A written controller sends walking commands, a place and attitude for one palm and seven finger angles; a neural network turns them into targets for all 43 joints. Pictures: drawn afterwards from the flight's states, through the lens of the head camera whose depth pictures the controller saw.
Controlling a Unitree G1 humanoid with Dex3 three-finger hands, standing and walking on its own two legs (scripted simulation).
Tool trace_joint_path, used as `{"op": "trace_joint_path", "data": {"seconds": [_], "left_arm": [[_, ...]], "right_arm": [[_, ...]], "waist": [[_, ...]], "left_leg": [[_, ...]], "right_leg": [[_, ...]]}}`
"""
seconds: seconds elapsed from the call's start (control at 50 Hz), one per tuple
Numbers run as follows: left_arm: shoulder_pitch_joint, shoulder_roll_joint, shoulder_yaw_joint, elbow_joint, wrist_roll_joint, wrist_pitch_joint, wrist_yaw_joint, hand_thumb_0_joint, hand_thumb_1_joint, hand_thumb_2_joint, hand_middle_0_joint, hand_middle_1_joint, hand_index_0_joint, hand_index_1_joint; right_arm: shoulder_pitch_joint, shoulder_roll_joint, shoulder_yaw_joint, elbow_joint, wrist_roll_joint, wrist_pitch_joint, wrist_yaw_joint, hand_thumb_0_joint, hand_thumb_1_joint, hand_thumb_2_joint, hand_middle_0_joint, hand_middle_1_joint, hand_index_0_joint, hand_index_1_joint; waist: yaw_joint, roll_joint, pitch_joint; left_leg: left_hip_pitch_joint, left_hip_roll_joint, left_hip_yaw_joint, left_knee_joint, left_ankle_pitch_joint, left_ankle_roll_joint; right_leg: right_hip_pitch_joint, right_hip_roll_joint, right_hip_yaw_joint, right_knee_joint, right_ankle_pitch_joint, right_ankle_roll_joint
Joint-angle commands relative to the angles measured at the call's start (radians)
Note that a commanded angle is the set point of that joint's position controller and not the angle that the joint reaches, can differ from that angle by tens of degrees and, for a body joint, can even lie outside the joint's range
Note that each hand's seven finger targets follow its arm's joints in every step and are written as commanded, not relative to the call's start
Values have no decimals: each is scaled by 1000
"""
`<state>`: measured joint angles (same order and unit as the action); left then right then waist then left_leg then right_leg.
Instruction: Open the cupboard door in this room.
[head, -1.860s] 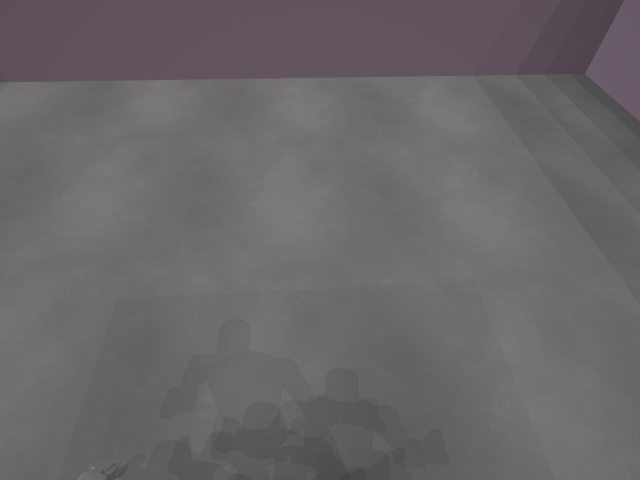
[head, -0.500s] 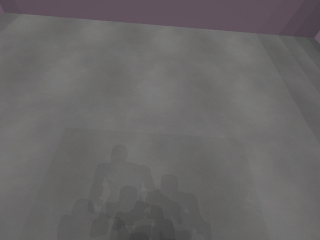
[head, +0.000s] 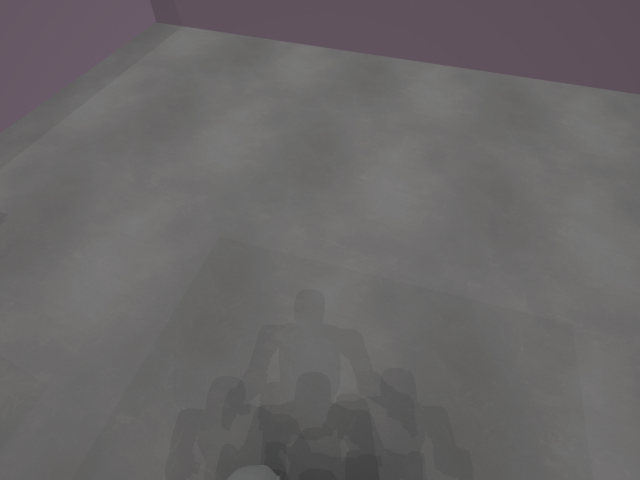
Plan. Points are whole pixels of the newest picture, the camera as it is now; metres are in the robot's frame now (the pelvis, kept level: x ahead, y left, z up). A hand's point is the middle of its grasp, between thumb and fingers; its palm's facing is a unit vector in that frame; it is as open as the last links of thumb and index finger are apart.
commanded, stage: turn or walk to find it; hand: left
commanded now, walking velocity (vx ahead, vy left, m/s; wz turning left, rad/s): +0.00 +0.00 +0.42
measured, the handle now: out of the picture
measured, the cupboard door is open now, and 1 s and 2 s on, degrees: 0 0 0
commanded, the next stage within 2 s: stand and wait in 1.96 s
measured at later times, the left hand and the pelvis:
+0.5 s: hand out of the picture +0.04 +0.25 -0.15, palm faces +0.22 -0.95 -0.24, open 7.4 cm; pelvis -0.02 +0.03 +0.01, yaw +12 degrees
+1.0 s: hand out of the picture -0.10 +0.22 -0.18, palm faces +0.46 -0.86 -0.22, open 7.4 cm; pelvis -0.04 +0.03 -0.01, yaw +26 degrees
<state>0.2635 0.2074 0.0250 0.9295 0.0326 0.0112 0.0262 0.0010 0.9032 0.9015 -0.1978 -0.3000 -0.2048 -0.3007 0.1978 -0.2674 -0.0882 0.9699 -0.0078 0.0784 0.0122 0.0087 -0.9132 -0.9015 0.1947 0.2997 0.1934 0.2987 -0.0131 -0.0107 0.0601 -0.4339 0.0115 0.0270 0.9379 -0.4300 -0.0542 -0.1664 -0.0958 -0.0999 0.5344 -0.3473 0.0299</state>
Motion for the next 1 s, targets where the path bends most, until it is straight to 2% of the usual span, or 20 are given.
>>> {"op": "trace_joint_path", "data": {"seconds": [0.0, 0.04, 0.06, 0.08, 0.1, 0.16, 0.22, 0.42, 0.54, 0.56, 0.58, 0.6, 0.62, 0.66, 0.68, 0.86, 0.9, 0.94, 0.96, 0.98], "left_arm": [[56, 240, 64, -43, 2, -8, 13, 0, 900, 900, -200, -300, -200, -300], [38, 229, 64, -46, -10, -1, 9, 0, 900, 900, -200, -300, -200, -300], [58, 178, 59, -70, -19, 5, 4, 0, 900, 900, -200, -300, -200, -300], [40, 118, 40, -103, -15, 7, 2, 0, 900, 900, -200, -300, -200, -300], [-40, 136, 39, -98, -14, 24, 13, 0, 900, 900, -200, -300, -200, -300], [-54, 127, 50, -65, -13, 21, -5, 0, 900, 900, -200, -300, -200, -300], [-20, 123, 51, -43, -14, 24, -12, 0, 900, 900, -200, -300, -200, -300], [-97, 99, 53, -88, -18, 26, -2, 0, 900, 900, -200, -300, -200, -300], [9, 98, 53, -83, -25, 5, 9, 0, 900, 900, -200, -300, -200, -300], [30, 132, 60, -82, -20, -4, 13, 0, 900, 900, -200, -300, -200, -300], [36, 217, 76, -86, -5, -12, 21, 0, 900, 900, -200, -300, -200, -300], [15, 250, 75, -109, -7, -6, 16, 0, 900, 900, -200, -300, -200, -300], [-15, 216, 80, -114, -14, -10, 21, 0, 900, 900, -200, -300, -200, -300], [-96, 162, 57, -121, -14, -14, 13, 0, 900, 900, -200, -300, -200, -300], [-107, 143, 52, -121, -14, -19, 12, 0, 900, 900, -200, -300, -200, -300], [61, 197, 66, -43, 0, -15, 11, 0, 900, 900, -200, -300, -200, -300], [63, 212, 72, -35, 2, -11, 11, 0, 900, 900, -200, -300, -200, -300], [30, 217, 76, -30, -2, -6, 10, 0, 900, 900, -200, -300, -200, -300], [21, 207, 76, -34, -12, -1, 7, 0, 900, 900, -200, -300, -200, -300], [45, 165, 70, -48, -18, 7, 2, 0, 900, 900, -200, -300, -200, -300]], "right_arm": [[-63, -33, 14, -95, 2, -42, 4, 0, -900, -900, 200, 300, 200, 300], [25, -74, 6, -75, -3, -56, 2, 0, -900, -900, 200, 300, 200, 300], [70, -176, -14, -73, -13, -67, -1, 0, -900, -900, 200, 300, 200, 300], [118, -245, -28, -67, -3, -65, -5, 0, -900, -900, 200, 300, 200, 300], [156, -225, -28, -41, -3, -70, -21, 0, -900, -900, 200, 300, 200, 300], [18, -147, 0, -75, -11, -73, -33, 0, -900, -900, 200, 300, 200, 300], [7, -130, 6, -81, -6, -80, -35, 0, -900, -900, 200, 300, 200, 300], [57, -129, -14, -77, -17, -62, -29, 0, -900, -900, 200, 300, 200, 300], [28, -119, -21, -90, -12, -53, -20, 0, -900, -900, 200, 300, 200, 300], [35, -89, -18, -93, -5, -54, -15, 0, -900, -900, 200, 300, 200, 300], [59, -26, -8, -110, 2, -55, -10, 0, -900, -900, 200, 300, 200, 300], [45, -44, -17, -126, -12, -50, -13, 0, -900, -900, 200, 300, 200, 300], [32, -68, -24, -112, -20, -33, -13, 0, -900, -900, 200, 300, 200, 300], [52, -55, -25, -71, -18, -22, 1, 0, -900, -900, 200, 300, 200, 300], [80, -44, -20, -57, -18, -23, 4, 0, -900, -900, 200, 300, 200, 300], [-61, -13, 8, -71, -3, -30, 2, 0, -900, -900, 200, 300, 200, 300], [-64, -16, 14, -73, 1, -37, 1, 0, -900, -900, 200, 300, 200, 300], [-4, -26, 13, -62, 0, -46, -3, 0, -900, -900, 200, 300, 200, 300], [33, -49, 9, -53, -3, -52, -2, 0, -900, -900, 200, 300, 200, 300], [58, -131, -8, -54, -10, -63, -3, 0, -900, -900, 200, 300, 200, 300]], "waist": [[39, -207, -46], [-13, -122, -100], [-28, 132, -164], [-38, 308, -177], [-75, 248, -198], [-10, 132, -97], [4, 146, -106], [-23, 130, -58], [31, 107, -103], [39, 30, -114], [37, -213, -103], [45, -240, -78], [33, -232, -70], [-16, -123, 18], [-25, -132, 6], [55, -193, -42], [59, -211, -62], [19, -201, -87], [-5, -146, -97], [-15, 61, -137]], "left_leg": [[72, -22, 68, -249, 36, 16], [281, -4, 45, -500, 264, 38], [465, 213, -214, -544, 562, 122], [487, 395, -400, -551, 938, 251], [433, 373, -395, -558, 883, 266], [313, 250, -283, -583, 633, 228], [317, 205, -240, -603, 624, 218], [252, 203, -401, -641, 410, 247], [106, 129, -408, -540, 390, 186], [15, 74, -360, -465, 292, 136], [-175, -57, -189, -254, 37, 62], [-164, -93, -104, -41, -114, 35], [-131, -57, -135, 91, -101, 35], [-125, -23, -106, 235, 23, 24], [-132, -15, -84, 252, 58, 12], [-29, 6, 25, -71, -32, -11], [37, -3, 52, -182, -23, 2], [149, -7, 71, -366, 98, 12], [265, 4, 63, -494, 236, 24], [424, 158, -120, -553, 439, 83]], "right_leg": [[42, -214, 99, -53, 648, -141], [-40, -175, 29, 116, 561, -63], [-244, -75, -42, 320, 227, 9], [-379, 2, -10, 495, -320, 44], [-361, 0, 84, 578, -306, 35], [-373, -15, 101, 624, -114, 40], [-347, -3, 87, 565, -52, 52], [-274, 41, 98, 330, -85, 45], [23, 77, 85, -72, 87, 19], [135, 8, 143, -190, 124, -1], [220, -238, 406, -280, 67, -87], [75, -378, 468, -302, 119, -176], [-17, -344, 455, -315, 101, -186], [-92, -225, 275, -281, 147, -156], [-57, -196, 206, -256, 221, -149], [85, -231, 101, -137, 609, -173], [86, -237, 92, -97, 653, -165], [54, -225, 43, -24, 612, -117], [-21, -201, 2, 49, 524, -71], [-199, -125, -53, 210, 266, -7]]}}
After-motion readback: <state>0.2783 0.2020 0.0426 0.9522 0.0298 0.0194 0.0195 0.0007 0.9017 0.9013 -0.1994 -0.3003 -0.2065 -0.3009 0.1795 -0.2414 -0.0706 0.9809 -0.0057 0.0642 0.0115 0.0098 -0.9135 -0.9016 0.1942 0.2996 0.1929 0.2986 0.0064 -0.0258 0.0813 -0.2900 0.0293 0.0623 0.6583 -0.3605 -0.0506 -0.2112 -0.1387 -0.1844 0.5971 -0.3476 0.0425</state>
